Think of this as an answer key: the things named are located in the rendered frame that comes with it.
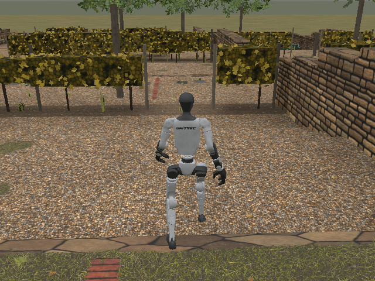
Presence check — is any robot left thigh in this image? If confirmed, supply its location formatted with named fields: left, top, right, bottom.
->
left=166, top=164, right=179, bottom=209

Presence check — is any robot right upper arm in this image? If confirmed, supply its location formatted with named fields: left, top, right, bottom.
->
left=199, top=118, right=214, bottom=152

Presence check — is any right robot foot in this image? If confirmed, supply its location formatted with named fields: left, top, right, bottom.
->
left=198, top=214, right=206, bottom=222

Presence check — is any robot left upper arm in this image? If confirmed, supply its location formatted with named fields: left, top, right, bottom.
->
left=158, top=118, right=175, bottom=149

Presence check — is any left robot hand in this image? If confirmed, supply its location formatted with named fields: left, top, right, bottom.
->
left=155, top=153, right=169, bottom=163

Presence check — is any robot left forearm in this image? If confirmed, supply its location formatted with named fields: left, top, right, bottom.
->
left=155, top=140, right=164, bottom=156

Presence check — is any right robot hand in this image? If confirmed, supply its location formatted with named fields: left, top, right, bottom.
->
left=213, top=169, right=226, bottom=185

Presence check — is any robot right forearm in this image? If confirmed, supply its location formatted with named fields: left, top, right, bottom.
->
left=209, top=142, right=224, bottom=171

